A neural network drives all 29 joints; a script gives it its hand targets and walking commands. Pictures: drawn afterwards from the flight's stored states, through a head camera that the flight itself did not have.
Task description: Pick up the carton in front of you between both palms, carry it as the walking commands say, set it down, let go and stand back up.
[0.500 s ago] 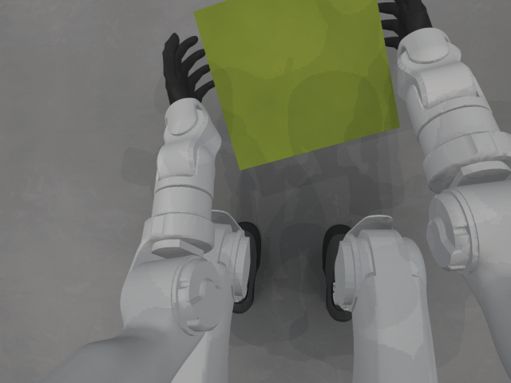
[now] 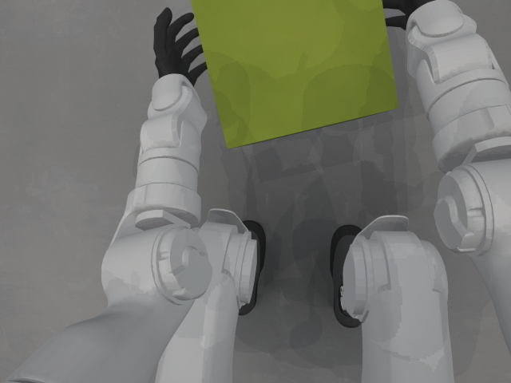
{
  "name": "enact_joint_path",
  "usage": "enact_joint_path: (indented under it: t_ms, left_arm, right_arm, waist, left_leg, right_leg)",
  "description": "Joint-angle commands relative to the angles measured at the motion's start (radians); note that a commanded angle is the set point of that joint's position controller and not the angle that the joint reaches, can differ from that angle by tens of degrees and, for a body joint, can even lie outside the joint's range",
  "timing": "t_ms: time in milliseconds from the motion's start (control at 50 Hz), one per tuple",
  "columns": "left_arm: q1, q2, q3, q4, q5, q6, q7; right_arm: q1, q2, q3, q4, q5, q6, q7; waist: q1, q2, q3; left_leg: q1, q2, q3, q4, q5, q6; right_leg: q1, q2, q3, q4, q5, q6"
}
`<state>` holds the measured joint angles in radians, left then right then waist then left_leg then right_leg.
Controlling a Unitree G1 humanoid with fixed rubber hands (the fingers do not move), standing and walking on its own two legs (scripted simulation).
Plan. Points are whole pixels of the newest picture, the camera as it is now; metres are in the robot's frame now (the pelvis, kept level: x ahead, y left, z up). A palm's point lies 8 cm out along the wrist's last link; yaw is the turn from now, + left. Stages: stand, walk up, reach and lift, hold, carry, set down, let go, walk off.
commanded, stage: set down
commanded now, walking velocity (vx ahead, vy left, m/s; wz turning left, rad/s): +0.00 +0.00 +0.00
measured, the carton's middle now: (293, 67) +0.54 -0.02 -0.24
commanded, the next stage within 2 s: let go in 2.00 s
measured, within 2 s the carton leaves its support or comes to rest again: rests again in 0.18 s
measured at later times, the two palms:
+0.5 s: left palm (172, 74) +0.52 +0.14 -0.15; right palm (404, 12) +0.56 -0.16 -0.16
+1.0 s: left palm (164, 102) +0.49 +0.17 -0.17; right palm (452, 32) +0.54 -0.22 -0.19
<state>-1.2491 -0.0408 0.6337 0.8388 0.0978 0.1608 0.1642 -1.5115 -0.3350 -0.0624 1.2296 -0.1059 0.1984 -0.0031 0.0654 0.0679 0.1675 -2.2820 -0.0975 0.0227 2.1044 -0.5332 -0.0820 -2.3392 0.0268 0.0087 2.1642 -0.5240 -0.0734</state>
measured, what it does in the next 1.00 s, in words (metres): stands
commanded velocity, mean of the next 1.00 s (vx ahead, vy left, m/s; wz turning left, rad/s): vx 0.00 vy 0.00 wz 0.00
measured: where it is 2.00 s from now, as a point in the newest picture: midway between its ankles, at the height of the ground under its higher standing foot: (295, 287)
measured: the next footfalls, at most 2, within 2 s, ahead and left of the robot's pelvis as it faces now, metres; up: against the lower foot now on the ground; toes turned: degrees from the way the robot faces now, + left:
none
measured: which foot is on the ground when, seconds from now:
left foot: down 0.00-1.00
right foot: down 0.00-1.00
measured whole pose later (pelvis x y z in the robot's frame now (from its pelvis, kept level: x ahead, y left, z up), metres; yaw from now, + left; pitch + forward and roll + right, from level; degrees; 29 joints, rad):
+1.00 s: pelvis +0.00 +0.01 -0.01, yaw -1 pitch +34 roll +5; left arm -1.22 0.17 0.23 1.00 -0.27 0.02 0.19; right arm -1.42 -0.56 0.13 1.15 0.22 0.05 0.01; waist 0.07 0.09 0.35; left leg -2.23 -0.11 0.03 2.18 -0.55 -0.07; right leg -2.27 0.01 0.01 2.24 -0.56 -0.06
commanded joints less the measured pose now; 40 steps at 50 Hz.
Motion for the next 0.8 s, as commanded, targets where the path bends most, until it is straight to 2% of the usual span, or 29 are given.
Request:
enact_joint_path:
  t_ms: [0, 160, 260, 440, 580, 640, 680, 700, 720, 740, 780]
  left_arm:
    - [-0.434, -0.682, -0.339, 0.058, -0.040, 0.030, -0.222]
    - [-0.429, -0.671, -0.341, 0.065, -0.065, 0.028, -0.232]
    - [-0.423, -0.649, -0.347, 0.076, -0.085, 0.022, -0.230]
    - [-0.349, -0.594, -0.308, 0.123, -0.070, 0.024, -0.233]
    - [-0.285, -0.533, -0.278, 0.143, -0.053, 0.012, -0.221]
    - [-0.202, -0.373, -0.250, 0.163, -0.063, -0.010, -0.183]
    - [-0.076, -0.103, -0.208, 0.194, -0.085, -0.046, -0.116]
    - [-0.024, 0.053, -0.206, 0.196, -0.120, -0.073, -0.072]
    - [-0.025, 0.133, -0.224, 0.196, -0.158, -0.102, -0.041]
    - [-0.050, 0.169, -0.239, 0.195, -0.186, -0.127, -0.020]
    - [-0.084, 0.200, -0.279, 0.156, -0.246, -0.166, 0.003]
  right_arm:
    - [-0.272, 0.729, 0.096, -0.061, 0.032, -0.033, 0.199]
    - [-0.177, 0.688, 0.046, -0.023, -0.035, -0.019, 0.218]
    - [-0.125, 0.667, 0.029, -0.004, -0.062, -0.012, 0.226]
    - [-0.048, 0.619, 0.000, 0.031, -0.099, 0.003, 0.234]
    - [-0.053, 0.531, 0.000, 0.022, -0.105, -0.013, 0.219]
    - [-0.046, 0.360, 0.000, 0.024, -0.093, -0.036, 0.180]
    - [-0.011, 0.066, -0.022, 0.028, -0.063, -0.073, 0.110]
    - [0.004, -0.103, -0.026, 0.007, -0.023, -0.099, 0.061]
    - [-0.034, -0.186, -0.018, -0.033, 0.021, -0.125, 0.021]
    - [-0.091, -0.206, 0.005, -0.056, 0.063, -0.147, -0.002]
    - [-0.172, -0.233, 0.060, -0.118, 0.152, -0.186, -0.017]
  waist:
    - [-0.042, -0.170, -0.875]
    - [-0.111, -0.129, -0.812]
    - [-0.138, -0.111, -0.784]
    - [-0.144, -0.119, -0.698]
    - [-0.122, -0.118, -0.671]
    - [-0.101, -0.127, -0.685]
    - [-0.088, -0.134, -0.697]
    - [-0.082, -0.134, -0.706]
    - [-0.077, -0.137, -0.725]
    - [-0.064, -0.149, -0.751]
    - [-0.048, -0.179, -0.826]
  left_leg:
    - [0.308, -0.066, 0.067, -0.095, 0.142, 0.029]
    - [0.296, -0.075, 0.053, -0.082, 0.161, 0.014]
    - [0.286, -0.080, 0.050, -0.072, 0.171, 0.007]
    - [0.234, -0.080, 0.050, -0.058, 0.160, 0.008]
    - [0.237, -0.067, 0.062, -0.049, 0.145, -0.001]
    - [0.283, -0.051, 0.083, -0.045, 0.140, -0.014]
    - [0.331, -0.035, 0.101, -0.049, 0.143, -0.028]
    - [0.348, -0.026, 0.104, -0.053, 0.150, -0.033]
    - [0.349, -0.019, 0.098, -0.049, 0.169, -0.031]
    - [0.348, -0.014, 0.089, -0.041, 0.198, -0.024]
    - [0.356, 0.000, 0.073, -0.024, 0.265, -0.016]
  right_leg:
    - [0.622, 0.042, 0.082, -0.236, 0.178, 0.012]
    - [0.573, 0.032, 0.072, -0.212, 0.217, -0.001]
    - [0.557, 0.024, 0.072, -0.196, 0.237, -0.008]
    - [0.529, 0.019, 0.077, -0.183, 0.243, -0.011]
    - [0.548, 0.010, 0.080, -0.179, 0.230, 0.000]
    - [0.594, -0.005, 0.070, -0.178, 0.215, 0.014]
    - [0.643, -0.023, 0.059, -0.180, 0.202, 0.028]
    - [0.659, -0.032, 0.061, -0.182, 0.201, 0.034]
    - [0.666, -0.036, 0.073, -0.178, 0.209, 0.039]
    - [0.668, -0.039, 0.087, -0.167, 0.229, 0.045]
    - [0.707, -0.048, 0.108, -0.148, 0.301, 0.049]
